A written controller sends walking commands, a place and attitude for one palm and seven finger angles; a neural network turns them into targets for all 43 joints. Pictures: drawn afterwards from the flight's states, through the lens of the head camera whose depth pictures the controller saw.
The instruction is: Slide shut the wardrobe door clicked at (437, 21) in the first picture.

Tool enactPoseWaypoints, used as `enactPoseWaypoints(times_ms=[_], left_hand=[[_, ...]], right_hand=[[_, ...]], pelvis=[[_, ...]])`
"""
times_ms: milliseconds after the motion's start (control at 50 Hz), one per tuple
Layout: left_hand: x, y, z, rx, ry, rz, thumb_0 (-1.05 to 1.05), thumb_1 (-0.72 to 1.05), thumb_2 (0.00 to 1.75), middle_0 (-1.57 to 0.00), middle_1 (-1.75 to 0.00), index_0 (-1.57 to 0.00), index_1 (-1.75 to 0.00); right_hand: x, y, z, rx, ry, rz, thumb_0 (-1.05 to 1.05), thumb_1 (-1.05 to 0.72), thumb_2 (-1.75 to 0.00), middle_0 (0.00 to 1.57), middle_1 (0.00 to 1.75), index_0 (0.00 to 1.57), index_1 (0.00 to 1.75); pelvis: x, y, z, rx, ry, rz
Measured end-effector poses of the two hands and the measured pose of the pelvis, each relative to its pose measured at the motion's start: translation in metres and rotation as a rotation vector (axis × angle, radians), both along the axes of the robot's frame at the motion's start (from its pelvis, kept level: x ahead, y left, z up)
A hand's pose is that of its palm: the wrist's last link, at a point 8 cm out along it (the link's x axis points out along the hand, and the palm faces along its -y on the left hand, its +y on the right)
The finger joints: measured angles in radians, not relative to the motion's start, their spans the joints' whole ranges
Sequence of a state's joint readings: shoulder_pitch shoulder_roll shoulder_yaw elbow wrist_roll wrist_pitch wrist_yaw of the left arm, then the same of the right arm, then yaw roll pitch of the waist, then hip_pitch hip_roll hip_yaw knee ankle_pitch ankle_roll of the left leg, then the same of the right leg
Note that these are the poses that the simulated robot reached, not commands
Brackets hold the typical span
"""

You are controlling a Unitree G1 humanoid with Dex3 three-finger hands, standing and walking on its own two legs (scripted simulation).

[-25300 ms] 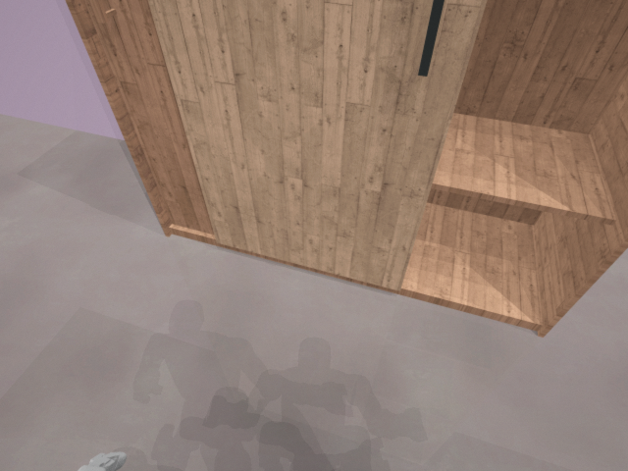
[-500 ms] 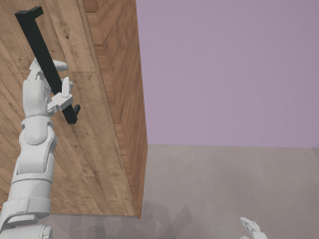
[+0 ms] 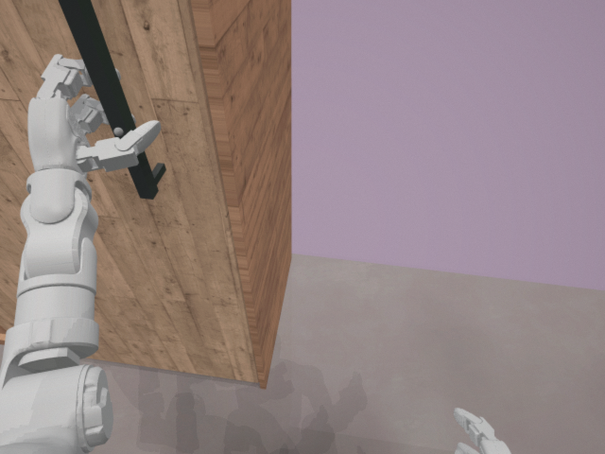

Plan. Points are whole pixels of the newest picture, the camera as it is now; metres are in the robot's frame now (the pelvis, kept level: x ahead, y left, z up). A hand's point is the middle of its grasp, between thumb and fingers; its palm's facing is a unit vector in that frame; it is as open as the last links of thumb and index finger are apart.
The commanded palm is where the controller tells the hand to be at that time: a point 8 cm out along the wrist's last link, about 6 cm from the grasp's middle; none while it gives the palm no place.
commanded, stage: loosen the grip on the handle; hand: left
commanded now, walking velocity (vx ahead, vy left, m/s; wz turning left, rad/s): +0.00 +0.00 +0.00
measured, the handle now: (124, 99) +0.43 +0.26 +0.26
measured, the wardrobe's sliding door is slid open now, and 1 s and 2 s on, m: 0.00 0.00 0.00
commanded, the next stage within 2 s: slip the hand off the handle in 0.36 s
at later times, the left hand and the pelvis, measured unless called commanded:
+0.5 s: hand (137, 139) +0.40 +0.24 +0.22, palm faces +0.31 -0.94 -0.17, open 14.6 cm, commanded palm +0.37 +0.29 +0.22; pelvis +0.01 -0.02 -0.01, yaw +1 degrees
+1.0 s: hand (93, 136) +0.40 +0.29 +0.23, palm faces +0.30 -0.94 -0.18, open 14.7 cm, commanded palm +0.36 +0.33 +0.22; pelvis +0.03 +0.01 +0.00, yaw +1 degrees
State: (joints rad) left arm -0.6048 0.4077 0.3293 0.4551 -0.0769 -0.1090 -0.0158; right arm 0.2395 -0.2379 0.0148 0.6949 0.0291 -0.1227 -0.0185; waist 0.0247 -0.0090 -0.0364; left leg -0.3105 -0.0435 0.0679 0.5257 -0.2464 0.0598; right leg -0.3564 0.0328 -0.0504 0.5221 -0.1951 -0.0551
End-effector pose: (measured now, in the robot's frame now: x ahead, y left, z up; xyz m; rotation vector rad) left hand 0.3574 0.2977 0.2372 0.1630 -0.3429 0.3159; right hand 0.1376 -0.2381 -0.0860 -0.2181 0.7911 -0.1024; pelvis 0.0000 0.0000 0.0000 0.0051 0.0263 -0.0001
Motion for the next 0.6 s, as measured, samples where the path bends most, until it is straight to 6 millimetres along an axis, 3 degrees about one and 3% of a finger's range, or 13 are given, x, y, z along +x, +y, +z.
enactPoseWaypoints(times_ms=[160, 300, 400, 600], left_hand=[[0.009, -0.019, -0.009, 0.083, 0.032, -0.015, -0.01, -0.3, 0.33, -0.46, -1.4, -0.34, -1.33], [0.01, -0.017, -0.01, 0.085, 0.001, -0.003, -0.01, -0.49, 0.23, -0.52, -1.4, -0.32, -1.26], [0.009, -0.016, -0.011, 0.083, -0.01, -0.012, -0.01, -0.54, 0.21, -0.53, -1.37, -0.29, -1.2], [0.011, -0.009, -0.01, 0.078, -0.009, -0.056, -0.02, -0.56, 0.2, -0.56, -1.34, -0.26, -1.16]], right_hand=[[-0.036, -0.033, -0.013, -0.019, 0.064, -0.066, 0.02, -0.9, -0.9, 0.2, 0.29, 0.21, 0.3], [-0.048, -0.05, -0.025, -0.026, 0.153, -0.111, 0.02, -0.9, -0.9, 0.2, 0.29, 0.2, 0.3], [-0.034, -0.045, -0.028, -0.02, 0.16, -0.101, 0.02, -0.91, -0.9, 0.2, 0.29, 0.2, 0.3], [0.025, -0.009, -0.014, 0.002, 0.038, -0.029, 0.02, -0.91, -0.9, 0.2, 0.29, 0.2, 0.3]], pelvis=[[-0.008, -0.021, -0.006, -0.01, 0.023, 0.013], [-0.004, -0.026, -0.009, -0.016, 0.043, 0.012], [0.003, -0.022, -0.008, -0.013, 0.05, 0.013], [0.021, -0.009, -0.004, -0.009, 0.053, 0.008]])
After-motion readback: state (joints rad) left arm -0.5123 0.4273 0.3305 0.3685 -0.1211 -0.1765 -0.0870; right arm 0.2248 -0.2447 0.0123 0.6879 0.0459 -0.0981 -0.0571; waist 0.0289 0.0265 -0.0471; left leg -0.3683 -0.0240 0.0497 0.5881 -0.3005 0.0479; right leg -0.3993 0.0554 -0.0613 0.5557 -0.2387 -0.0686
